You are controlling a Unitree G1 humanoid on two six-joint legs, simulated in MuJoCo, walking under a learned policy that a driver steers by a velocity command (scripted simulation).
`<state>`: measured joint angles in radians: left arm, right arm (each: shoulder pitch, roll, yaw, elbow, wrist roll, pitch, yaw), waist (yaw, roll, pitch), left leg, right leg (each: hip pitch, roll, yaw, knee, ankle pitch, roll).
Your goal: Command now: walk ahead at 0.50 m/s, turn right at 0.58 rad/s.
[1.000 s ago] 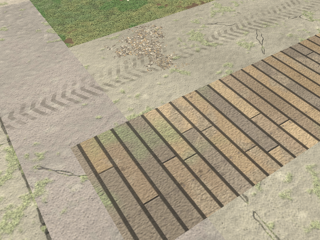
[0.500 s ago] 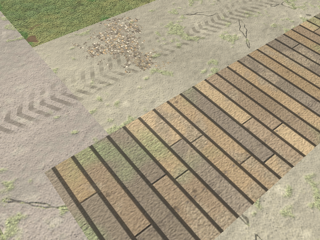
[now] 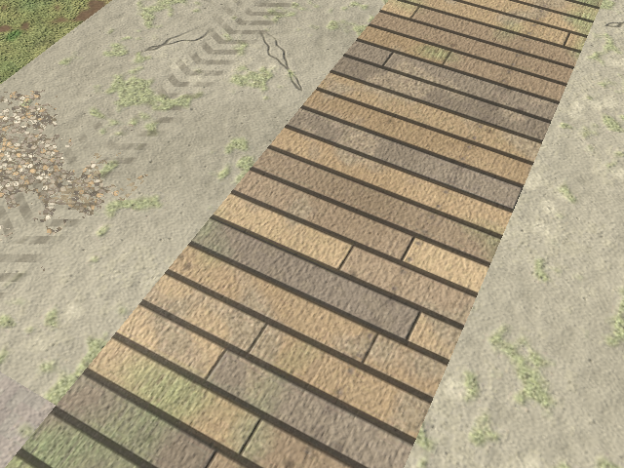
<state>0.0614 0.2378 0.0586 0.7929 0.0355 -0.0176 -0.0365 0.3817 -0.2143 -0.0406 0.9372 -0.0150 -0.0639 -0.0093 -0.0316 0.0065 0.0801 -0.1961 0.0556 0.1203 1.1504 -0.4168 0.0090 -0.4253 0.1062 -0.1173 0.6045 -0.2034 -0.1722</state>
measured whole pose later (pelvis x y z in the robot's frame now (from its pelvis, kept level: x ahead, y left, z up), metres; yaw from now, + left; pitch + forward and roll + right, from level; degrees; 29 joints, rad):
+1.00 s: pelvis +0.58 +0.02 +0.01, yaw +14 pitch +2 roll +1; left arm 0.00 0.25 -0.01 0.68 0.03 -0.07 -0.02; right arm 0.48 -0.28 -0.07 0.86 -0.01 -0.04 0.00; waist -0.11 -0.02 0.02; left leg 0.00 -0.14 -0.24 0.42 -0.42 0.09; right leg -0.48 0.01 0.03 0.50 -0.12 0.00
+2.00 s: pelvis +0.86 +0.09 +0.01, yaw +11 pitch +0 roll +2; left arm 0.29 0.23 0.05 0.83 0.03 0.04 -0.02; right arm 0.20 -0.27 -0.06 0.84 -0.03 0.04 -0.03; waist 0.02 0.03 -0.01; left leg -0.40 0.04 0.15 0.73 -0.41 0.02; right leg -0.27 0.01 -0.03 0.60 -0.35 -0.09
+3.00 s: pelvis +1.32 +0.24 +0.01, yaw +29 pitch +2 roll +0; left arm -0.03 0.25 0.00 0.70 0.03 -0.05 -0.03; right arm 0.47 -0.27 -0.07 0.90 -0.01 -0.04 -0.01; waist -0.11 -0.03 0.05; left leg 0.07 -0.15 -0.24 0.30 -0.38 0.12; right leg -0.58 0.00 0.02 0.56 -0.05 0.00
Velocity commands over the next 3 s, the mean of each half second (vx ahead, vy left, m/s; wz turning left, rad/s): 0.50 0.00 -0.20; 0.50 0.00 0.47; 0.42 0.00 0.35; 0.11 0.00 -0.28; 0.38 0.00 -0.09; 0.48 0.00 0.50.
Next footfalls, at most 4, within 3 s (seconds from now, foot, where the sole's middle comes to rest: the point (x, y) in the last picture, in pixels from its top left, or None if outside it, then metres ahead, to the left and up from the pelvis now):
0.48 left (273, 462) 0.45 0.10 -0.75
1.00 right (334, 321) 0.76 -0.04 -0.75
1.48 left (222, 272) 0.91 0.23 -0.75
1.96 right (306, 273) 0.90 0.02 -0.75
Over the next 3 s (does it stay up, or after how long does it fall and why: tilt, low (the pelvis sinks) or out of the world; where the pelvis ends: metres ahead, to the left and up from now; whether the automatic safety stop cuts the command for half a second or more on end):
stays up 1.32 0.24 0.01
